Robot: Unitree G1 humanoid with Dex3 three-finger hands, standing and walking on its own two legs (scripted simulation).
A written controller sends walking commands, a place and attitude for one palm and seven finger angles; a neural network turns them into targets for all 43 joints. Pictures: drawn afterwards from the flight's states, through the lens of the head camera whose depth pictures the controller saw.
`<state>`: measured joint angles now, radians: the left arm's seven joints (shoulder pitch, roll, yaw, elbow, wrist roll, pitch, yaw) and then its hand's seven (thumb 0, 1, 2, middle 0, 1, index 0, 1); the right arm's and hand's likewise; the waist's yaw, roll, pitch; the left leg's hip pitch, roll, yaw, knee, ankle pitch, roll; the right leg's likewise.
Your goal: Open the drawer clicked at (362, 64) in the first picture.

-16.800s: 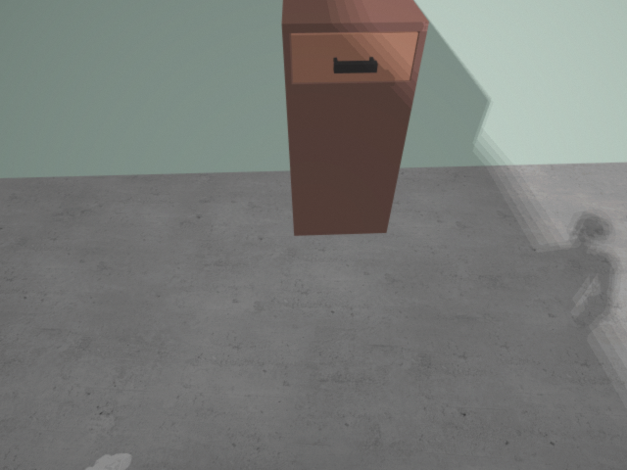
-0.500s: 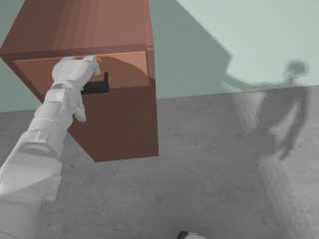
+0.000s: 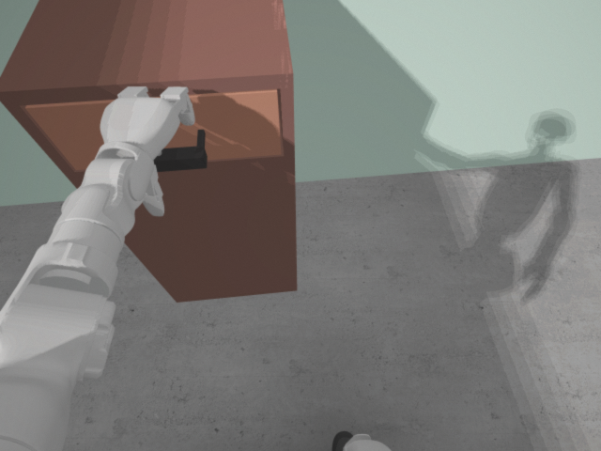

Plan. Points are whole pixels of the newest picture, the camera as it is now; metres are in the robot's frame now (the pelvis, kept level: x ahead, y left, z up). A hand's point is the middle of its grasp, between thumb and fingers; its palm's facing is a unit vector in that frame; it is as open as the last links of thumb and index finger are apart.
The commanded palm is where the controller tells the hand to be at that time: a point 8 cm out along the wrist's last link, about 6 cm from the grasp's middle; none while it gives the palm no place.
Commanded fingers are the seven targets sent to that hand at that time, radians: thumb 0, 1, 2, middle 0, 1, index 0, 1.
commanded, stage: move the hooked fingers above the handle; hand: left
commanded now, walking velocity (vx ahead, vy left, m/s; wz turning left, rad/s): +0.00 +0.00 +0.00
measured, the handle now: (166, 149) +0.56 +0.19 +0.02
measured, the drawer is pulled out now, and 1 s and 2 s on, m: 0.00 0.00 0.00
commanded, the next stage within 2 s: lower the fingers behind the handle in 1.26 s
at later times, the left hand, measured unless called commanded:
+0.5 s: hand (139, 168) +0.49 +0.21 +0.06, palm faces -0.11 +0.02 -0.99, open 13.8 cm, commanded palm +0.49 +0.21 +0.13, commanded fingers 0.00 -0.50 0.30 -0.30 -1.20 -0.30 -1.20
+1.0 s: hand (150, 167) +0.49 +0.19 +0.06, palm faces -0.12 -0.02 -0.99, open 13.7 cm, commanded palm +0.48 +0.21 +0.13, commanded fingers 0.00 -0.50 0.30 -0.30 -1.20 -0.30 -1.20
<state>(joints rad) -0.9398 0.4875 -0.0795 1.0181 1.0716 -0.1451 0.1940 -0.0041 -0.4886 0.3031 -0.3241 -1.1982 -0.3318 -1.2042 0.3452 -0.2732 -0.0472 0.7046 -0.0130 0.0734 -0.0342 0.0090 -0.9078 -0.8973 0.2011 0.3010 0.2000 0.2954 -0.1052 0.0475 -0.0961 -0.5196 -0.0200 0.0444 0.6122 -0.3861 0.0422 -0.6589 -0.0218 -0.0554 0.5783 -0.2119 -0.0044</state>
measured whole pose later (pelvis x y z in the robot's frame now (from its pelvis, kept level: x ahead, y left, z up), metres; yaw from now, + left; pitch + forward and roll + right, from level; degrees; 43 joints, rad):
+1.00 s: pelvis +0.00 -0.01 +0.00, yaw -2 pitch +17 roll +0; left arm -0.88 0.52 -0.02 1.04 1.07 -0.10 0.15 0.00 -0.49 0.30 -0.33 -1.20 -0.33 -1.22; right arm 0.34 -0.27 -0.03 0.66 0.00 0.09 -0.04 0.01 -0.91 -0.90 0.20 0.30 0.20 0.30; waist -0.10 0.06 -0.09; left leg -0.51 -0.01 0.07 0.60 -0.38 0.04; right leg -0.66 0.00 -0.03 0.58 -0.20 -0.01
